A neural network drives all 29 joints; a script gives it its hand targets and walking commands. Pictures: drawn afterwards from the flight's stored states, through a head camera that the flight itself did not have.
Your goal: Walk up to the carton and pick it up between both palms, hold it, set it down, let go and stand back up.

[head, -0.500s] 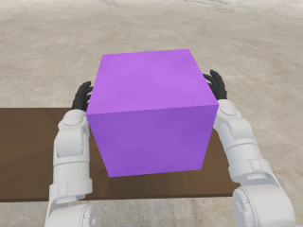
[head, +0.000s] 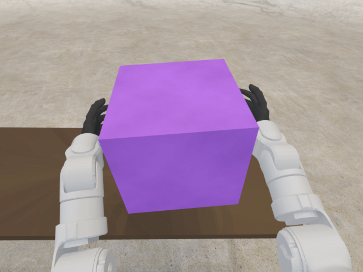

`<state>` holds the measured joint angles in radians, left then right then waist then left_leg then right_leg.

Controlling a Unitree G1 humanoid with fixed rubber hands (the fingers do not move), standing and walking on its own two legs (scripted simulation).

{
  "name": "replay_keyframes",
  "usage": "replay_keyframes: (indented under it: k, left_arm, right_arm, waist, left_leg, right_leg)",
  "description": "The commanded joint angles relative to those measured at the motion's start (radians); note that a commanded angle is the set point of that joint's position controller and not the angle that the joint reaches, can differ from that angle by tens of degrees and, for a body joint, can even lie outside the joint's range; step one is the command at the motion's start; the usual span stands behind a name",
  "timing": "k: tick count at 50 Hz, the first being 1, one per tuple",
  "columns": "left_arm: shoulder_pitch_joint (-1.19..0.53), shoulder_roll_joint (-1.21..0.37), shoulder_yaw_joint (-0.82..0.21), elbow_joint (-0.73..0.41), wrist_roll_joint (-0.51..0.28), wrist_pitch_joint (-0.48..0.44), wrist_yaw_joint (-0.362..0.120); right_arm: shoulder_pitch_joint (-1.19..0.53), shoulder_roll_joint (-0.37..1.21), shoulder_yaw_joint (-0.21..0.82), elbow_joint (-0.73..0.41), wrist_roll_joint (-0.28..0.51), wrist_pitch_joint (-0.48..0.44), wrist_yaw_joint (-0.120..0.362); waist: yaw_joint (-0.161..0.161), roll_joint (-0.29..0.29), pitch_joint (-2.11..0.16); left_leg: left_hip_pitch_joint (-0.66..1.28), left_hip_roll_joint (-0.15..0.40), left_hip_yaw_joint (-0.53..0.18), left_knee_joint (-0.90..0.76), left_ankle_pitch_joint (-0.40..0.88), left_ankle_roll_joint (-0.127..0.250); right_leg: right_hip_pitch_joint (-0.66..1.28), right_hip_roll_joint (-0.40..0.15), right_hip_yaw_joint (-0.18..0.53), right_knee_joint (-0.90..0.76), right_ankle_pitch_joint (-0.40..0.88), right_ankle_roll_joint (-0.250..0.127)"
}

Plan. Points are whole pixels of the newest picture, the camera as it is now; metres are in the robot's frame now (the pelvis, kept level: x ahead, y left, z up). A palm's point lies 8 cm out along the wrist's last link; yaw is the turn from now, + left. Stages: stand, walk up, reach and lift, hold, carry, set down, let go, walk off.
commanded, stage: hold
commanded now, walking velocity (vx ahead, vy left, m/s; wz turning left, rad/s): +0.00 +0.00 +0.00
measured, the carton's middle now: (177, 133) +0.40 +0.01 +0.15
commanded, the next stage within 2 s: none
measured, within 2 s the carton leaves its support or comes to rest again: neither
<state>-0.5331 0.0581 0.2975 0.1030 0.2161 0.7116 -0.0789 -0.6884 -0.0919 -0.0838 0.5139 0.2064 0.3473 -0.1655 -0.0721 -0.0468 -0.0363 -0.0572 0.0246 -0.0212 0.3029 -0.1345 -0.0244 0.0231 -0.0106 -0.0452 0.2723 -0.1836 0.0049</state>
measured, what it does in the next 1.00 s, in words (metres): stands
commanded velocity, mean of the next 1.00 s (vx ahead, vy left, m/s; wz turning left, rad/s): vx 0.00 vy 0.00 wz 0.00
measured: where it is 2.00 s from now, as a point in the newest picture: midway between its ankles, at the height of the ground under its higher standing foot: outside the picture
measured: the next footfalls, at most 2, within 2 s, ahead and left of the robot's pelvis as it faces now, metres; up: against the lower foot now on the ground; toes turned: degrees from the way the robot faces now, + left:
none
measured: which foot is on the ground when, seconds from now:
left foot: down 0.00-1.00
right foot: down 0.00-1.00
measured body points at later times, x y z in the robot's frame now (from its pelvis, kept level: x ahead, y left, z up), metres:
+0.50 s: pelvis -0.01 +0.00 +0.00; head -0.07 +0.03 +0.45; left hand +0.36 +0.18 +0.19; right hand +0.37 -0.17 +0.21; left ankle +0.03 +0.13 -0.75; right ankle -0.01 -0.12 -0.75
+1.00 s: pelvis +0.00 +0.00 +0.00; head -0.06 +0.02 +0.45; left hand +0.36 +0.18 +0.19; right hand +0.37 -0.17 +0.21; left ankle +0.03 +0.13 -0.75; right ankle -0.01 -0.12 -0.75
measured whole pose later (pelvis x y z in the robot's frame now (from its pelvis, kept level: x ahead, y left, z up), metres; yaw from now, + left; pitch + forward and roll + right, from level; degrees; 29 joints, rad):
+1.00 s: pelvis +0.00 +0.00 +0.00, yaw -1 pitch -7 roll +0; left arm -0.53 0.04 0.30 0.10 0.22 0.71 -0.07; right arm -0.68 -0.12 -0.05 0.51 0.24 0.35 -0.17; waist -0.07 -0.04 -0.04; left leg -0.05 0.02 -0.01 0.31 -0.14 -0.02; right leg 0.03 -0.01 -0.03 0.28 -0.19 0.01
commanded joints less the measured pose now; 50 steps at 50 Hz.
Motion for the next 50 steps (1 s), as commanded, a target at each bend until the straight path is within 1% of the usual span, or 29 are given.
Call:
replay_keyframes:
  k: [1,3,6,9,11,12,14,15,17,18,20,21,23,24,26,27,30,31,32,33,34,35,38,40,42,44,46,49,50]
  left_arm:
    - [-0.713,-0.498,-0.484,-0.155,-0.131,-0.076,-0.113]
    - [-0.659,-0.512,-0.470,-0.140,-0.111,-0.066,-0.116]
    - [-0.704,-0.520,-0.503,-0.246,-0.126,-0.069,-0.109]
    - [-0.721,-0.516,-0.491,-0.177,-0.106,-0.063,-0.101]
    - [-0.763,-0.508,-0.481,-0.166,-0.108,-0.074,-0.096]
    - [-0.774,-0.523,-0.513,-0.203,-0.124,-0.076,-0.088]
    - [-0.777,-0.520,-0.487,-0.160,-0.124,-0.078,-0.081]
    - [-0.730,-0.546,-0.492,-0.157,-0.115,-0.071,-0.080]
    - [-0.736,-0.512,-0.472,-0.095,-0.125,-0.072,-0.082]
    - [-0.805,-0.528,-0.471,-0.080,-0.122,-0.078,-0.086]
    - [-0.826,-0.524,-0.473,-0.104,-0.116,-0.075,-0.091]
    - [-0.787,-0.511,-0.440,-0.050,-0.096,-0.059,-0.094]
    - [-0.776,-0.516,-0.453,-0.056,-0.116,-0.078,-0.096]
    - [-0.810,-0.543,-0.488,-0.070,-0.140,-0.083,-0.092]
    - [-0.814,-0.540,-0.506,-0.130,-0.151,-0.097,-0.083]
    - [-0.808,-0.561,-0.540,-0.149,-0.170,-0.097,-0.080]
    - [-0.819,-0.530,-0.510,-0.165,-0.139,-0.107,-0.075]
    - [-0.775,-0.526,-0.488,-0.095,-0.124,-0.086,-0.083]
    - [-0.762,-0.524,-0.482,-0.118,-0.133,-0.097,-0.093]
    - [-0.764,-0.508,-0.478,-0.115,-0.122,-0.092,-0.094]
    - [-0.694,-0.497,-0.447,-0.060,-0.098,-0.077,-0.099]
    - [-0.748,-0.489,-0.442,-0.076,-0.097,-0.080,-0.103]
    - [-0.746,-0.506,-0.467,-0.134,-0.130,-0.081,-0.101]
    - [-0.786,-0.495,-0.485,-0.209,-0.149,-0.099,-0.101]
    - [-0.726,-0.497,-0.471,-0.171,-0.136,-0.087,-0.095]
    - [-0.730,-0.494,-0.473,-0.170,-0.122,-0.094,-0.090]
    - [-0.742,-0.481,-0.445,-0.130,-0.095,-0.073,-0.097]
    - [-0.697,-0.506,-0.477,-0.156,-0.109,-0.066,-0.095]
    - [-0.731,-0.529,-0.517,-0.208,-0.132,-0.072,-0.095]
  right_arm:
    - [-0.657,0.527,0.401,-0.251,0.115,-0.018,0.089]
    - [-0.655,0.522,0.421,-0.271,0.113,-0.025,0.091]
    - [-0.681,0.544,0.459,-0.338,0.144,-0.025,0.099]
    - [-0.659,0.526,0.413,-0.250,0.115,-0.013,0.107]
    - [-0.712,0.525,0.391,-0.244,0.107,-0.020,0.127]
    - [-0.710,0.534,0.396,-0.267,0.107,-0.030,0.133]
    - [-0.729,0.535,0.400,-0.228,0.114,-0.029,0.135]
    - [-0.719,0.535,0.410,-0.246,0.112,-0.030,0.132]
    - [-0.735,0.537,0.407,-0.226,0.104,-0.027,0.131]
    - [-0.715,0.533,0.351,-0.131,0.081,-0.023,0.139]
    - [-0.699,0.534,0.318,-0.088,0.057,-0.032,0.146]
    - [-0.732,0.536,0.315,-0.107,0.070,-0.030,0.147]
    - [-0.740,0.545,0.334,-0.105,0.065,-0.044,0.140]
    - [-0.764,0.550,0.328,-0.146,0.068,-0.053,0.143]
    - [-0.768,0.562,0.354,-0.184,0.087,-0.069,0.134]
    - [-0.747,0.563,0.347,-0.203,0.095,-0.062,0.128]
    - [-0.697,0.542,0.367,-0.149,0.092,-0.045,0.120]
    - [-0.694,0.532,0.363,-0.145,0.081,-0.030,0.112]
    - [-0.663,0.549,0.362,-0.142,0.077,-0.030,0.111]
    - [-0.704,0.544,0.381,-0.197,0.089,-0.038,0.112]
    - [-0.653,0.535,0.358,-0.146,0.081,-0.023,0.108]
    - [-0.680,0.545,0.369,-0.147,0.088,-0.019,0.112]
    - [-0.695,0.556,0.401,-0.199,0.119,-0.028,0.111]
    - [-0.683,0.583,0.438,-0.266,0.126,-0.028,0.102]
    - [-0.717,0.577,0.477,-0.298,0.156,-0.029,0.096]
    - [-0.721,0.565,0.493,-0.313,0.140,-0.025,0.089]
    - [-0.658,0.540,0.424,-0.213,0.121,-0.005,0.097]
    - [-0.657,0.524,0.418,-0.246,0.126,-0.014,0.107]
    - [-0.661,0.535,0.420,-0.282,0.127,-0.016,0.107]
  waist:
    - [-0.021,0.071,-0.331]
    - [-0.013,0.067,-0.312]
    - [-0.010,0.076,-0.376]
    - [-0.014,0.071,-0.271]
    - [0.019,0.048,-0.270]
    - [0.008,0.066,-0.325]
    - [0.037,0.042,-0.278]
    - [0.016,0.054,-0.296]
    - [0.032,0.039,-0.262]
    - [0.004,0.077,-0.237]
    - [-0.010,0.082,-0.227]
    - [0.018,0.071,-0.221]
    - [0.018,0.081,-0.293]
    - [-0.009,0.087,-0.314]
    - [-0.005,0.086,-0.379]
    - [-0.025,0.131,-0.413]
    - [-0.032,0.120,-0.359]
    - [-0.035,0.089,-0.280]
    - [-0.042,0.063,-0.315]
    - [-0.018,0.048,-0.326]
    - [-0.028,0.081,-0.245]
    - [-0.013,0.059,-0.250]
    - [0.011,0.064,-0.326]
    - [-0.007,0.022,-0.368]
    - [0.021,0.046,-0.346]
    - [0.034,0.010,-0.347]
    - [0.007,0.056,-0.232]
    - [0.013,0.065,-0.284]
    - [-0.010,0.052,-0.303]
  left_leg:
    - [0.190,-0.076,0.052,0.019,0.296,-0.008]
    - [0.181,-0.071,0.042,0.014,0.285,0.001]
    - [0.214,-0.065,0.032,0.033,0.335,-0.006]
    - [0.179,-0.051,0.029,0.001,0.238,-0.001]
    - [0.149,-0.051,0.036,-0.027,0.147,0.006]
    - [0.165,-0.052,0.047,-0.013,0.186,0.001]
    - [0.156,-0.046,0.043,-0.007,0.194,0.002]
    - [0.176,-0.047,0.046,-0.007,0.205,0.003]
    - [0.143,-0.054,0.049,-0.010,0.170,0.012]
    - [0.150,-0.043,0.046,-0.040,0.092,0.003]
    - [0.116,-0.043,0.055,-0.045,0.052,0.011]
    - [0.110,-0.042,0.066,-0.050,0.047,0.015]
    - [0.134,-0.055,0.057,-0.035,0.105,0.018]
    - [0.139,-0.055,0.060,-0.027,0.091,0.011]
    - [0.172,-0.059,0.051,0.002,0.191,0.002]
    - [0.186,-0.058,0.036,0.011,0.222,-0.007]
    - [0.211,-0.058,0.032,0.019,0.264,-0.015]
    - [0.173,-0.056,0.041,-0.002,0.203,-0.003]
    - [0.176,-0.059,0.028,-0.012,0.194,0.000]
    - [0.159,-0.064,0.042,-0.014,0.186,0.015]
    - [0.139,-0.065,0.048,-0.015,0.171,0.013]
    - [0.114,-0.070,0.049,-0.021,0.136,0.020]
    - [0.167,-0.065,0.042,0.000,0.242,0.013]
    - [0.161,-0.079,0.044,0.004,0.251,0.020]
    - [0.152,-0.084,0.045,0.024,0.283,0.010]
    - [0.170,-0.076,0.038,0.013,0.297,0.021]
    - [0.166,-0.065,0.040,-0.005,0.217,0.005]
    - [0.181,-0.057,0.038,-0.001,0.253,0.007]
    - [0.184,-0.057,0.032,0.005,0.266,0.005]
  right_leg:
    - [0.019,0.054,-0.013,-0.031,0.287,0.047]
    - [0.016,0.053,-0.018,-0.028,0.277,0.044]
    - [0.025,0.061,-0.021,-0.017,0.308,0.041]
    - [-0.041,0.061,-0.020,-0.039,0.173,0.032]
    - [-0.061,0.070,-0.034,-0.040,0.071,0.021]
    - [-0.061,0.066,-0.035,-0.030,0.120,0.025]
    - [-0.068,0.070,-0.033,-0.033,0.118,0.023]
    - [-0.057,0.071,-0.035,-0.039,0.135,0.018]
    - [-0.084,0.061,-0.020,-0.045,0.123,0.024]
    - [-0.125,0.060,-0.021,-0.059,0.022,0.013]
    - [-0.098,0.050,-0.015,-0.050,0.012,0.012]
    - [-0.098,0.045,-0.009,-0.055,0.014,0.016]
    - [-0.075,0.049,-0.011,-0.052,0.081,0.026]
    - [-0.062,0.051,-0.017,-0.050,0.065,0.021]
    - [-0.047,0.049,-0.010,-0.038,0.152,0.031]
    - [-0.037,0.054,-0.011,-0.027,0.185,0.026]
    - [-0.046,0.059,-0.024,-0.027,0.204,0.035]
    - [-0.062,0.050,-0.015,-0.050,0.173,0.041]
    - [-0.041,0.054,-0.017,-0.046,0.164,0.038]
    - [-0.018,0.052,-0.013,-0.041,0.168,0.047]
    - [-0.034,0.044,-0.007,-0.046,0.198,0.049]
    - [-0.027,0.043,-0.010,-0.043,0.148,0.048]
    - [-0.021,0.053,-0.007,-0.026,0.234,0.049]
    - [0.027,0.048,-0.005,-0.019,0.300,0.057]
    - [0.033,0.056,-0.002,-0.016,0.345,0.051]
    - [0.000,0.058,-0.010,-0.022,0.339,0.063]
    - [-0.045,0.058,-0.016,-0.040,0.196,0.045]
    - [-0.032,0.065,-0.018,-0.028,0.213,0.038]
    - [-0.019,0.061,-0.012,-0.028,0.243,0.041]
